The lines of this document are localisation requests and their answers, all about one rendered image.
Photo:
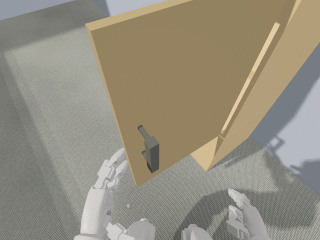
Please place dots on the right robot shin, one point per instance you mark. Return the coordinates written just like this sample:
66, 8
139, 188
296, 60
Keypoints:
192, 225

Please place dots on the robot right hand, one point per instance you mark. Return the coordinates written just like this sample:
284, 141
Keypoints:
249, 222

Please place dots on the cupboard door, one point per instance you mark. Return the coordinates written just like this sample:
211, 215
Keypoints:
177, 68

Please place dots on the robot left hand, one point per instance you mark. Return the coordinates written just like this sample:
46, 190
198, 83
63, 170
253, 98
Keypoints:
99, 201

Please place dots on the robot left thigh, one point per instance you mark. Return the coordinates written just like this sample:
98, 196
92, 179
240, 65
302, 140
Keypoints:
142, 230

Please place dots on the handle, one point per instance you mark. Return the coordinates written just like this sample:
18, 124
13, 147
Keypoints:
151, 152

